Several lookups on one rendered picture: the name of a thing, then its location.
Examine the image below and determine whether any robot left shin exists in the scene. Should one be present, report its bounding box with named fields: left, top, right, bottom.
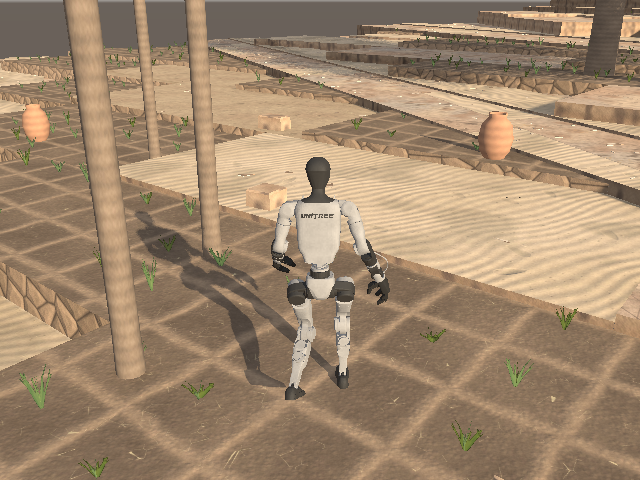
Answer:
left=289, top=326, right=311, bottom=389

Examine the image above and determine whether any robot right hand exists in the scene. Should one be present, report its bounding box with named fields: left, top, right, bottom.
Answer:
left=367, top=277, right=390, bottom=305

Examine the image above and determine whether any robot shin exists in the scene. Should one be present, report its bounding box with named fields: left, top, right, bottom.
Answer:
left=336, top=317, right=350, bottom=376
left=289, top=326, right=311, bottom=389

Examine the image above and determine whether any left robot upper arm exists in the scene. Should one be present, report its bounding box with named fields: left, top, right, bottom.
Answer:
left=272, top=200, right=299, bottom=254

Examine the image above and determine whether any robot left hand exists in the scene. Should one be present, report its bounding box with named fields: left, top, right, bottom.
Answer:
left=272, top=256, right=296, bottom=273

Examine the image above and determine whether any robot right shin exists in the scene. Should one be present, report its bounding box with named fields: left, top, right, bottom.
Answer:
left=336, top=317, right=350, bottom=376

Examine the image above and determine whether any robot left forearm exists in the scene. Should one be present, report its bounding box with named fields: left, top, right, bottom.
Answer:
left=271, top=239, right=285, bottom=264

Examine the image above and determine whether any robot right forearm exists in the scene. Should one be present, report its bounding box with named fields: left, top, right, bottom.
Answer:
left=361, top=239, right=385, bottom=283

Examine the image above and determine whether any right robot upper arm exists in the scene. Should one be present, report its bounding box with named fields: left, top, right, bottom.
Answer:
left=339, top=200, right=370, bottom=256

